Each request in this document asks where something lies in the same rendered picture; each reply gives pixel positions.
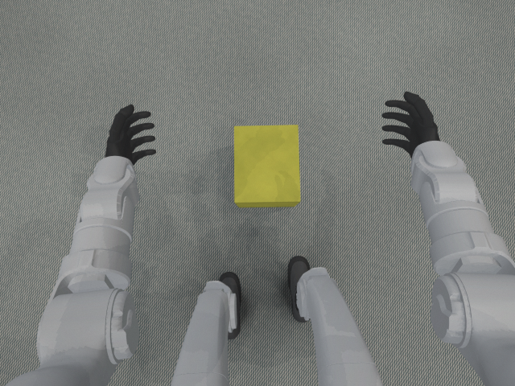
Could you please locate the robot left hand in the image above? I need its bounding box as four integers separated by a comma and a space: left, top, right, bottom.
105, 105, 156, 165

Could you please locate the left robot upper arm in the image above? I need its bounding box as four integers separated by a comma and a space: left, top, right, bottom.
5, 288, 139, 386

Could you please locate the left robot forearm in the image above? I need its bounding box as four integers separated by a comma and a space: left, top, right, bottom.
36, 156, 140, 363

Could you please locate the right robot forearm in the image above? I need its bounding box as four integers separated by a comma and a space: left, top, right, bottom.
410, 141, 515, 276

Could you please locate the robot left shin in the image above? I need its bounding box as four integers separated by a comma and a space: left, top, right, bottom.
196, 281, 234, 330

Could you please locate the robot right hand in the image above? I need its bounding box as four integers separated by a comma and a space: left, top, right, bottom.
382, 92, 440, 158

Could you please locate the right robot upper arm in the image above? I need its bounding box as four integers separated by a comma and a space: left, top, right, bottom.
431, 272, 515, 386

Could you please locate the carton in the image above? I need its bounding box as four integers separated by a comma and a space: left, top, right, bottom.
234, 125, 301, 207

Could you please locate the left robot foot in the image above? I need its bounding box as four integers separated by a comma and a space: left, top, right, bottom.
219, 272, 241, 339

